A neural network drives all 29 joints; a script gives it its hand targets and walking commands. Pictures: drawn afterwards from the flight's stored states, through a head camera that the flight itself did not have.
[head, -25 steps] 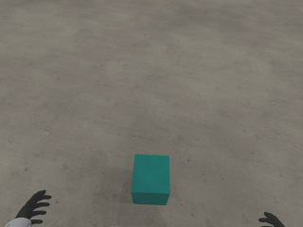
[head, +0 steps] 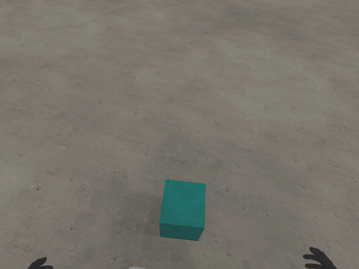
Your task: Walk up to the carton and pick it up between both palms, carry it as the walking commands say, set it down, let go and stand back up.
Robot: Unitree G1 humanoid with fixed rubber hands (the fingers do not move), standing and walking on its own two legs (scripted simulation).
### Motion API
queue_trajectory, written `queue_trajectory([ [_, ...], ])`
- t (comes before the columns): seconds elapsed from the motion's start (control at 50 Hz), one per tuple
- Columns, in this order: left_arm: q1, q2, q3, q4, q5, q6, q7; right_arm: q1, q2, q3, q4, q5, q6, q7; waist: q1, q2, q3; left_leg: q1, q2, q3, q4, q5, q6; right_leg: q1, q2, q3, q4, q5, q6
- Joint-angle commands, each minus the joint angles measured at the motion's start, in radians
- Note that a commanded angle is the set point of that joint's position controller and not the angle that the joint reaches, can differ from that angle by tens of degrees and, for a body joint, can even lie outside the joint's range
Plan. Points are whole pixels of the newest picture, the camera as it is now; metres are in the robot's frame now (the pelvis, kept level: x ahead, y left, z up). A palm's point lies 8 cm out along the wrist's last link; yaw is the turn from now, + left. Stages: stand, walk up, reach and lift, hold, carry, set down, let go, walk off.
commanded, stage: walk up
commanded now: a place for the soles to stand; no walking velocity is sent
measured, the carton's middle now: (182, 211) +0.45 -0.04 -0.65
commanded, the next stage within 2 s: reach and lift in 1.22 s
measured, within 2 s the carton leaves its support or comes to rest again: neither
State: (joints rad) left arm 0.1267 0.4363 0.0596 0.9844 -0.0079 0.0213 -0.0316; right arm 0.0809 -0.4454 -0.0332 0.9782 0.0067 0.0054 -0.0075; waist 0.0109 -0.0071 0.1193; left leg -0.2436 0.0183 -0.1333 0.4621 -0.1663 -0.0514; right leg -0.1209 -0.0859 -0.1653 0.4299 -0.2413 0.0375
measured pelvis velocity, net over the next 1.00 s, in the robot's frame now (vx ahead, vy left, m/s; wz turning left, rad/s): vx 0.04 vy -0.01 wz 0.06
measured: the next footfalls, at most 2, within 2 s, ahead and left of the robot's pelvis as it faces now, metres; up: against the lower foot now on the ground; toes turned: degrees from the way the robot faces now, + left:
none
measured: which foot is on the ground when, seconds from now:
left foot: down 0.00-1.00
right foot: down 0.00-1.00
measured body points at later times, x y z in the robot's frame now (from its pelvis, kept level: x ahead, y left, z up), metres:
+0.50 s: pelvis +0.04 +0.00 -0.01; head +0.07 +0.01 +0.44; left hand +0.14 +0.34 -0.11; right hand +0.14 -0.34 -0.11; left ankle +0.06 +0.15 -0.74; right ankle -0.01 -0.14 -0.74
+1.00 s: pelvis +0.04 -0.01 -0.01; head +0.08 +0.00 +0.44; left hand +0.13 +0.33 -0.12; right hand +0.16 -0.35 -0.11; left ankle +0.06 +0.14 -0.74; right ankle -0.01 -0.14 -0.74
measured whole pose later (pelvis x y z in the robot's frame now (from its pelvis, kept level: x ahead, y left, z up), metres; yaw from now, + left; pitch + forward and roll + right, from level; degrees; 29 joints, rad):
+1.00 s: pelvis +0.04 -0.01 -0.01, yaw +3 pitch -3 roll -1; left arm 0.14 0.43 0.07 0.87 0.01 0.04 -0.02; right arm 0.15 -0.45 -0.03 0.94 0.00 0.02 -0.03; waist 0.01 0.00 0.13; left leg -0.25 0.01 -0.14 0.60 -0.30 -0.05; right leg -0.08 -0.10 -0.19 0.54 -0.39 0.04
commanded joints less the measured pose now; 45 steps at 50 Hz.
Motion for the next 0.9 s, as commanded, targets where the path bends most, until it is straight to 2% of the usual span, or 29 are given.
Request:
queue_trajectory([
  [0.0,-0.058,0.186,0.043,-0.068,-0.004,-0.016,0.007,-0.011,-0.203,-0.048,-0.038,-0.010,-0.009,-0.007,-0.011,-0.015,-0.083,0.012,0.050,-0.027,-0.058,0.116,0.086,0.001,-0.100,0.119,-0.104,-0.078,-0.093],
  [0.02,-0.055,0.189,0.052,-0.088,0.001,-0.019,0.008,-0.015,-0.211,-0.040,-0.036,-0.006,-0.009,-0.006,-0.018,0.070,-0.108,-0.001,0.066,-0.048,-0.080,0.088,0.090,0.027,-0.082,0.114,-0.067,-0.062,-0.085],
  [0.04,-0.040,0.191,0.042,-0.078,-0.007,-0.015,0.007,-0.010,-0.219,-0.042,-0.025,-0.004,-0.011,-0.008,0.004,0.089,-0.110,-0.028,0.069,-0.082,-0.101,0.074,0.093,0.042,-0.066,0.104,-0.051,-0.075,-0.080],
  [0.08,-0.033,0.192,0.052,-0.069,-0.004,-0.007,0.010,-0.018,-0.218,-0.052,-0.044,-0.004,-0.010,-0.008,-0.009,0.027,-0.094,-0.030,0.067,-0.080,-0.104,0.039,0.100,0.037,-0.065,0.105,-0.060,-0.076,-0.078],
  [0.1,-0.037,0.183,0.046,-0.074,0.000,-0.005,0.010,-0.009,-0.221,-0.046,-0.030,-0.007,-0.013,-0.013,-0.010,0.064,-0.072,-0.050,0.080,-0.097,-0.118,0.040,0.105,0.036,-0.061,0.104,-0.050,-0.055,-0.075],
  [0.14,-0.003,0.181,0.060,-0.095,0.007,-0.017,0.004,-0.006,-0.207,-0.047,-0.051,-0.014,-0.011,-0.010,0.005,0.048,-0.131,-0.018,0.069,-0.115,-0.128,-0.083,0.115,0.054,-0.059,0.103,-0.070,-0.164,-0.086],
  [0.18,0.020,0.164,0.053,-0.089,0.010,-0.023,0.004,0.006,-0.202,-0.054,-0.050,-0.016,-0.011,-0.007,0.008,0.050,-0.121,-0.024,0.060,-0.068,-0.084,0.013,0.104,0.051,-0.071,0.111,-0.077,-0.124,-0.090],
  [0.22,-0.022,0.172,0.065,-0.113,0.016,-0.019,0.009,0.027,-0.178,-0.046,-0.051,-0.011,-0.010,-0.009,-0.003,-0.016,-0.104,-0.030,0.033,-0.031,-0.055,0.044,0.087,0.074,-0.091,0.104,-0.105,-0.135,-0.101],
  [0.24,0.005,0.194,0.062,-0.119,0.011,-0.014,0.013,0.020,-0.180,-0.046,-0.062,-0.018,-0.007,-0.011,0.008,0.002,-0.072,-0.025,0.026,-0.001,-0.015,0.073,0.082,0.032,-0.107,0.127,-0.129,-0.107,-0.104],
  [0.26,0.017,0.206,0.066,-0.125,0.010,-0.011,0.014,0.032,-0.180,-0.044,-0.061,-0.017,-0.008,-0.014,-0.002,-0.026,-0.064,-0.025,0.020,0.003,-0.007,0.129,0.079,0.041,-0.111,0.117,-0.118,-0.058,-0.100],
  [0.28,0.005,0.175,0.065,-0.125,0.015,-0.009,0.011,0.033,-0.165,-0.038,-0.059,-0.018,-0.011,-0.015,-0.001,0.010,-0.070,-0.013,0.022,0.016,-0.002,0.139,0.075,0.049,-0.119,0.096,-0.097,-0.057,-0.105],
  [0.32,-0.005,0.196,0.067,-0.139,0.010,-0.010,0.008,0.059,-0.190,-0.043,-0.058,-0.010,-0.009,-0.015,0.000,-0.038,-0.103,-0.008,0.030,-0.032,0.006,0.193,0.084,0.068,-0.112,0.092,-0.070,0.010,-0.113],
  [0.36,-0.009,0.185,0.062,-0.139,0.013,-0.015,0.007,0.054,-0.202,-0.048,-0.064,-0.009,-0.012,-0.018,-0.003,0.013,-0.127,0.040,0.041,-0.025,0.022,0.339,0.075,0.051,-0.077,0.052,-0.023,0.075,-0.094],
  [0.4,0.023,0.184,0.058,-0.142,0.003,-0.009,0.014,0.085,-0.197,-0.039,-0.058,-0.013,-0.010,-0.026,-0.006,0.033,-0.132,0.006,0.049,-0.033,0.024,0.372,0.106,0.096,-0.074,0.061,0.014,0.160,-0.079],
  [0.42,0.016,0.190,0.068,-0.135,0.003,-0.004,0.016,0.107,-0.206,-0.049,-0.046,-0.008,-0.005,-0.028,-0.008,-0.018,-0.127,-0.015,0.051,-0.050,0.020,0.394,0.105,0.126,-0.054,0.038,0.039,0.164,-0.086],
  [0.46,0.018,0.180,0.061,-0.151,0.008,0.007,0.016,0.059,-0.214,-0.040,-0.065,-0.008,-0.003,-0.032,0.003,0.076,-0.124,0.002,0.061,-0.076,0.012,0.313,0.119,0.090,-0.059,0.070,0.049,0.089,-0.090],
  [0.5,0.006,0.172,0.060,-0.176,0.008,0.003,0.013,0.033,-0.215,-0.039,-0.073,-0.013,-0.002,-0.032,0.019,0.064,-0.128,-0.030,0.057,-0.080,0.012,0.260,0.107,0.096,-0.077,0.082,0.025,0.035,-0.100],
  [0.52,0.003,0.174,0.068,-0.159,0.012,0.000,0.013,0.045,-0.198,-0.039,-0.071,-0.016,0.000,-0.031,-0.002,-0.002,-0.128,0.001,0.037,-0.043,0.036,0.237,0.090,0.066,-0.079,0.091,-0.013,0.008,-0.094],
  [0.54,0.032,0.168,0.059,-0.150,0.005,0.002,0.018,0.064,-0.196,-0.037,-0.078,-0.016,-0.002,-0.031,0.001,-0.002,-0.123,0.006,0.036,-0.034,0.069,0.312,0.100,0.087,-0.088,0.074,-0.023,0.095,-0.096],
  [0.56,0.017,0.192,0.068,-0.159,0.007,-0.001,0.019,0.081,-0.195,-0.038,-0.079,-0.004,0.000,-0.031,0.004,0.050,-0.141,0.003,0.033,-0.010,0.078,0.375,0.085,0.107,-0.099,0.072,0.015,0.157,-0.107],
  [0.58,-0.007,0.187,0.063,-0.154,0.008,-0.002,0.019,0.083,-0.195,-0.037,-0.063,-0.004,-0.005,-0.030,-0.001,0.028,-0.135,-0.018,0.033,-0.041,0.067,0.377,0.085,0.135,-0.090,0.076,0.037,0.200,-0.106],
  [0.64,-0.024,0.175,0.065,-0.174,0.011,0.005,0.017,0.069,-0.216,-0.048,-0.074,-0.009,0.001,-0.031,0.001,-0.004,-0.089,0.021,0.023,-0.011,0.083,0.305,0.091,0.050,-0.089,0.055,0.030,0.103,-0.108],
  [0.66,-0.007,0.186,0.067,-0.170,0.013,0.009,0.019,0.067,-0.205,-0.044,-0.077,-0.013,0.006,-0.036,-0.002,0.022,-0.129,0.012,0.023,-0.008,0.078,0.300,0.087,0.087,-0.096,0.079,0.022,0.110,-0.112],
  [0.7,0.011,0.198,0.069,-0.169,0.011,0.008,0.018,0.061,-0.191,-0.037,-0.067,-0.004,0.003,-0.031,0.008,-0.047,-0.104,-0.013,0.019,-0.020,0.095,0.268,0.089,0.090,-0.111,0.075,0.005,0.113,-0.121],
  [0.72,0.005,0.200,0.075,-0.172,0.015,0.007,0.019,0.077,-0.191,-0.035,-0.073,-0.008,0.001,-0.032,-0.007,-0.021,-0.123,-0.007,0.021,-0.008,0.104,0.337,0.088,0.092,-0.095,0.064,0.025,0.142,-0.115],
  [0.74,-0.021,0.205,0.067,-0.177,0.017,0.012,0.019,0.094,-0.202,-0.043,-0.066,-0.006,0.004,-0.031,-0.009,-0.058,-0.116,0.005,0.022,-0.010,0.085,0.307,0.076,0.080,-0.098,0.065,0.028,0.110,-0.108],
  [0.78,-0.020,0.151,0.052,-0.183,0.003,0.016,0.017,0.091,-0.234,-0.051,-0.069,-0.016,-0.002,-0.037,-0.006,0.067,-0.140,0.040,0.048,-0.077,0.040,0.337,0.113,0.080,-0.052,0.059,0.118,0.111,-0.087],
  [0.82,0.023,0.171,0.057,-0.188,0.000,0.018,0.017,0.056,-0.227,-0.051,-0.100,-0.018,0.004,-0.037,0.012,0.076,-0.115,-0.014,0.073,-0.141,0.024,0.258,0.146,0.079,-0.028,0.085,0.097,0.051,-0.079],
  [0.88,0.045,0.179,0.062,-0.163,0.016,0.009,0.023,0.049,-0.186,-0.038,-0.098,-0.008,0.003,-0.038,0.019,-0.033,-0.108,-0.071,0.018,-0.036,0.101,0.212,0.093,0.133,-0.107,0.106,-0.021,0.073,-0.121],
])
